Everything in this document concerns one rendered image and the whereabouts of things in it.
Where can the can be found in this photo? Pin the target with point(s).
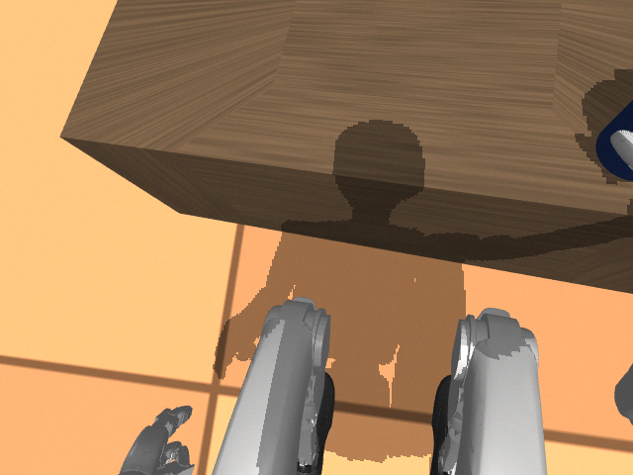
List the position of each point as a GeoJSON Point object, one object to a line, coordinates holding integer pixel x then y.
{"type": "Point", "coordinates": [605, 151]}

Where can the right robot arm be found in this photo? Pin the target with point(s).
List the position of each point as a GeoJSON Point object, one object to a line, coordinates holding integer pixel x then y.
{"type": "Point", "coordinates": [623, 395]}

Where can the left robot foot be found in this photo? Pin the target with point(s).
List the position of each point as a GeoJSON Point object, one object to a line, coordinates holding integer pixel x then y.
{"type": "Point", "coordinates": [323, 425]}

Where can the right robot hand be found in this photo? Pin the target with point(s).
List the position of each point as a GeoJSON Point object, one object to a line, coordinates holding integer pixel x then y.
{"type": "Point", "coordinates": [622, 142]}

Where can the right robot foot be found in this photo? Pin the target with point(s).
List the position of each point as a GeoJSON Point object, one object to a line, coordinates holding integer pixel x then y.
{"type": "Point", "coordinates": [439, 424]}

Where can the left robot hand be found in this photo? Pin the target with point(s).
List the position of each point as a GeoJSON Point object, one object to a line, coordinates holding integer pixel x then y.
{"type": "Point", "coordinates": [151, 454]}

